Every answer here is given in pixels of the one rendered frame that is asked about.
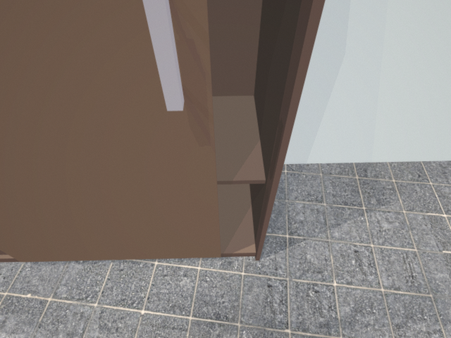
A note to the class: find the handle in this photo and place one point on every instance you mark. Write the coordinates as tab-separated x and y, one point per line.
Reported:
159	20

